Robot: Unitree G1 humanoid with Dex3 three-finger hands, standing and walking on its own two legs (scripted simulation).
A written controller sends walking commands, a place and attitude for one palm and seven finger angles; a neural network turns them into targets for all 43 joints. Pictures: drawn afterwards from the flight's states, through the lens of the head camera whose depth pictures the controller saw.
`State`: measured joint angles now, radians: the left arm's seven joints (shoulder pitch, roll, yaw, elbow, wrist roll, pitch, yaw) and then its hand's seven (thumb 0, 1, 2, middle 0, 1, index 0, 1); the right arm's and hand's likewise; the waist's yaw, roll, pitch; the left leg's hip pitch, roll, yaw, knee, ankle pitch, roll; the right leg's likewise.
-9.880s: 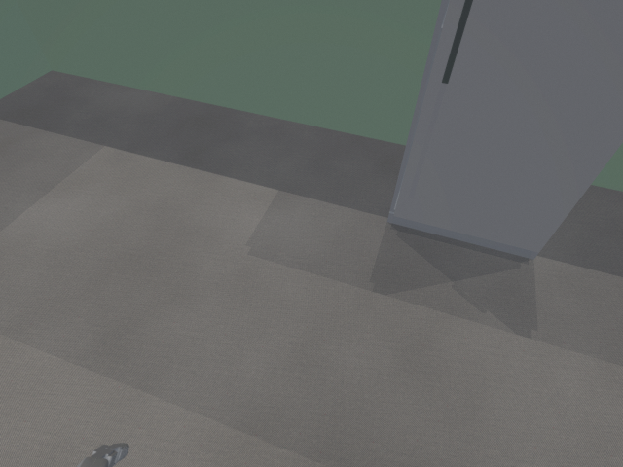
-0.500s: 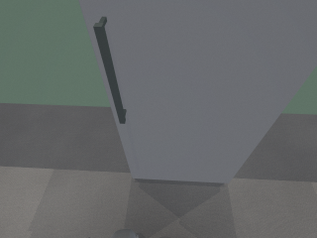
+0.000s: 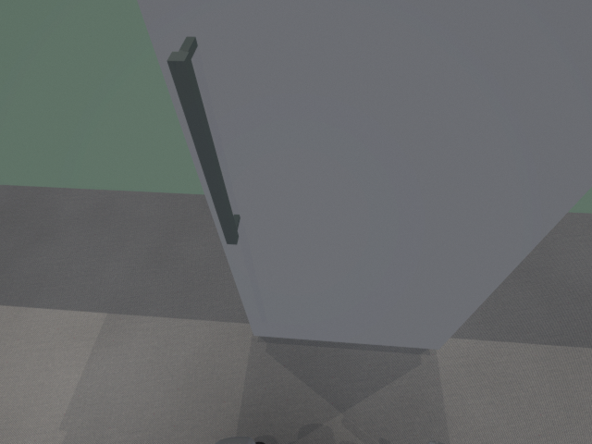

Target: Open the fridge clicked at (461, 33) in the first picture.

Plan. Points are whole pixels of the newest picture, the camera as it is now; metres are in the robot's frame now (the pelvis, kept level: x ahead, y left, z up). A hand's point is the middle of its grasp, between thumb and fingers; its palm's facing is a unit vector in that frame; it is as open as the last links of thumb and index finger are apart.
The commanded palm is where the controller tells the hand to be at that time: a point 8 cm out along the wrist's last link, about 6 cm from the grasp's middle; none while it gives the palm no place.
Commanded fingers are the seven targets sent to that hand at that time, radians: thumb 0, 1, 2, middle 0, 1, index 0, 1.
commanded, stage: come to a stop and stand still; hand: left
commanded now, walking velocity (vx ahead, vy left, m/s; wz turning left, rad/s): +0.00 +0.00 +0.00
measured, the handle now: (215, 163) +0.45 +0.15 +0.12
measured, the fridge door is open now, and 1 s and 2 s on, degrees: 0 0 0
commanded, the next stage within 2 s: none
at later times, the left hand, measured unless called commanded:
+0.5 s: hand out of the picture +0.00 +0.12 -0.16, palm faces +0.07 -0.97 -0.21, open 7.3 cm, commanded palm none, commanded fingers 0.00 0.90 0.90 -0.20 -0.30 -0.20 -0.30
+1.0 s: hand out of the picture -0.10 +0.11 -0.17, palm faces +0.08 -0.98 -0.16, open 7.4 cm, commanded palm none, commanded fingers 0.00 0.90 0.90 -0.20 -0.30 -0.20 -0.30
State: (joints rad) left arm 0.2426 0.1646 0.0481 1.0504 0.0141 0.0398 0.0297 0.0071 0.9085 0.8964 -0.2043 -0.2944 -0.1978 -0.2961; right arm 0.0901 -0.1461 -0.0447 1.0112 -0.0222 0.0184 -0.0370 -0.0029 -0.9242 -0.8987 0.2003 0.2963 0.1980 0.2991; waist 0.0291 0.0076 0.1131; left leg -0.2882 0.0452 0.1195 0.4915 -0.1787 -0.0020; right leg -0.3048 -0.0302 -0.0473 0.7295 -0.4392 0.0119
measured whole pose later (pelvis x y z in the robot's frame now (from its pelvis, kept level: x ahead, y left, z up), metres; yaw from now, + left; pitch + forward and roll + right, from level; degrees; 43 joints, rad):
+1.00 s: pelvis -0.08 -0.05 +0.01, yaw +2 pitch -1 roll +0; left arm 0.34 0.13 0.01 1.10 0.01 -0.01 0.03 0.01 0.91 0.90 -0.20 -0.29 -0.20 -0.30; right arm 0.44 -0.10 0.03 1.13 -0.03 0.00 -0.02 0.00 -0.91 -0.90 0.20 0.30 0.19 0.30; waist -0.01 -0.01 -0.02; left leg -0.23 0.00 0.05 0.47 -0.23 0.02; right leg -0.28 0.06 -0.12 0.41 -0.16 -0.10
